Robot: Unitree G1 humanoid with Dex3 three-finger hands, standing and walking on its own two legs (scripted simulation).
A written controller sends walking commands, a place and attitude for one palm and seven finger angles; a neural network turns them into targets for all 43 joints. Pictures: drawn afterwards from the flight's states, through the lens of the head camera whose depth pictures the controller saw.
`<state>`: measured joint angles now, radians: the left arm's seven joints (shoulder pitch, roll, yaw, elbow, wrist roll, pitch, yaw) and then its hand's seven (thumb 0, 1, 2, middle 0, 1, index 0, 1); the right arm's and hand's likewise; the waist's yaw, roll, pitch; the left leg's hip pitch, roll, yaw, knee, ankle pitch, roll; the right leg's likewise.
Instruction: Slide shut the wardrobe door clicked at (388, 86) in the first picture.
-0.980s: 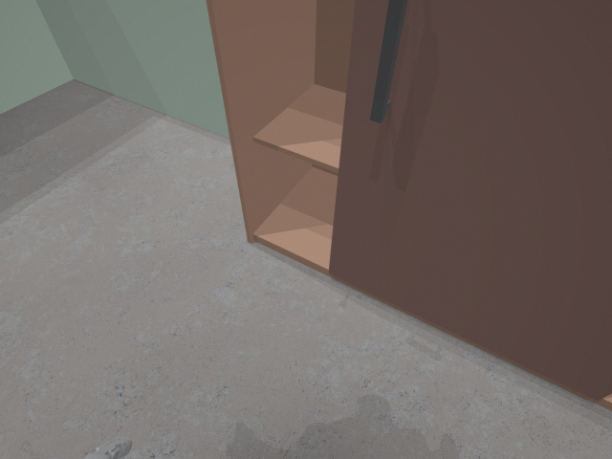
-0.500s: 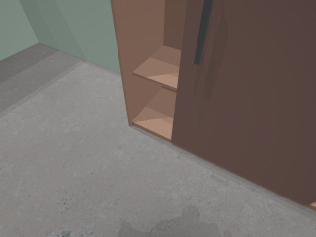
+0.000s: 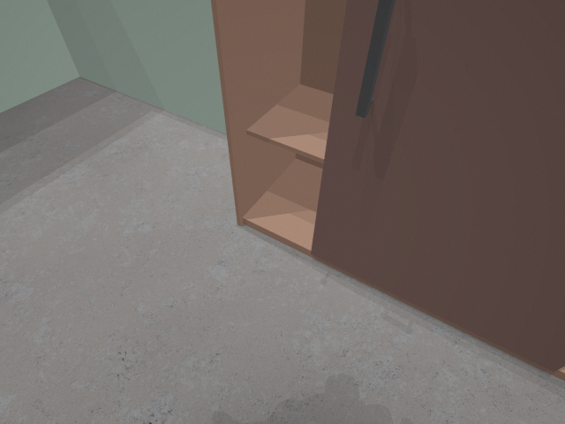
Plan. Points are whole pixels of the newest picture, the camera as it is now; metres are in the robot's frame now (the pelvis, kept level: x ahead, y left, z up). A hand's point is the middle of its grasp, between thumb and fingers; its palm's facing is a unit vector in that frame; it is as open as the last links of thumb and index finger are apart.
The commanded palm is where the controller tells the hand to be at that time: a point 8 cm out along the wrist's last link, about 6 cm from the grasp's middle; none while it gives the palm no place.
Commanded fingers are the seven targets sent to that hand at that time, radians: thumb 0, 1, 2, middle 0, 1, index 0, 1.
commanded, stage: look at it before walking up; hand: right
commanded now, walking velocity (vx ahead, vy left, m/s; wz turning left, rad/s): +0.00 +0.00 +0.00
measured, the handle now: (380, 43) +0.83 -0.16 +0.18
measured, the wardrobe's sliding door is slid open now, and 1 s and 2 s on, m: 0.37 0.37 0.37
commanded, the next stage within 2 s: walk to a spot facing it in 0.56 s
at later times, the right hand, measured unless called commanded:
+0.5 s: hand out of the picture +0.08 -0.25 -0.16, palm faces -0.04 +0.94 -0.34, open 7.4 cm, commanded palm none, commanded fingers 0.00 -0.90 -0.90 0.20 0.30 0.20 0.30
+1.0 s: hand out of the picture +0.06 -0.20 -0.18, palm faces -0.13 +0.95 -0.29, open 7.4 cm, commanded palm none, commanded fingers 0.00 -0.90 -0.90 0.20 0.30 0.20 0.30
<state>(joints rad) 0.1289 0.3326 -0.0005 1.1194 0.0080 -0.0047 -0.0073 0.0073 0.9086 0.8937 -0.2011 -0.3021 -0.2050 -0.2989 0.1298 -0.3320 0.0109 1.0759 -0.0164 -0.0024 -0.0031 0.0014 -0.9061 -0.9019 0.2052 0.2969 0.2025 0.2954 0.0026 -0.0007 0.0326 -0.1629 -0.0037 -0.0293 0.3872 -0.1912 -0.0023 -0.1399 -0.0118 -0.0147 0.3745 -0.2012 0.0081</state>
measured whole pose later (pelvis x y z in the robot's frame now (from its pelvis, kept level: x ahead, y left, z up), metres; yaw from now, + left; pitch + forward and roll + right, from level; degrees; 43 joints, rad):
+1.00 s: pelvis -0.01 +0.01 -0.02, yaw +9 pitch -2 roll -2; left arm 0.13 0.23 0.03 1.00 0.01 0.02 0.01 0.01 0.91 0.89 -0.20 -0.30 -0.21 -0.30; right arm 0.22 -0.26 -0.03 0.98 -0.02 0.07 0.01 0.00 -0.91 -0.90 0.20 0.30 0.20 0.29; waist -0.04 0.02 0.09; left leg -0.35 0.00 -0.03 0.79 -0.42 -0.01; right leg -0.19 -0.06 -0.17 0.54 -0.30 0.02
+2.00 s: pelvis -0.04 -0.05 +0.00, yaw +46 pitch +0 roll +2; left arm 0.40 0.19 0.04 0.98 0.02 -0.03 0.02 0.01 0.91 0.89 -0.20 -0.30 -0.21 -0.30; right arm 0.21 -0.25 -0.09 0.93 -0.04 0.09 0.06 0.00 -0.91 -0.90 0.20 0.30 0.20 0.29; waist 0.03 0.03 0.01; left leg -0.49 0.09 0.02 0.97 -0.29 -0.06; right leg -0.10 -0.09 -0.25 0.38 -0.26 -0.02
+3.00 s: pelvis +0.18 +0.24 +0.00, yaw +66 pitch -2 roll +1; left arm 0.35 0.15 0.05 1.08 0.01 -0.07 0.03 -0.01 0.94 0.89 -0.20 -0.30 -0.20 -0.30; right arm 0.27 -0.18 -0.10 1.02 -0.04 0.02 0.01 0.00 -0.91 -0.90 0.20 0.30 0.19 0.29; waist -0.02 0.05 0.02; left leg -0.64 0.10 0.01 1.18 -0.13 -0.02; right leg -0.11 -0.03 -0.28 0.37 -0.25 -0.08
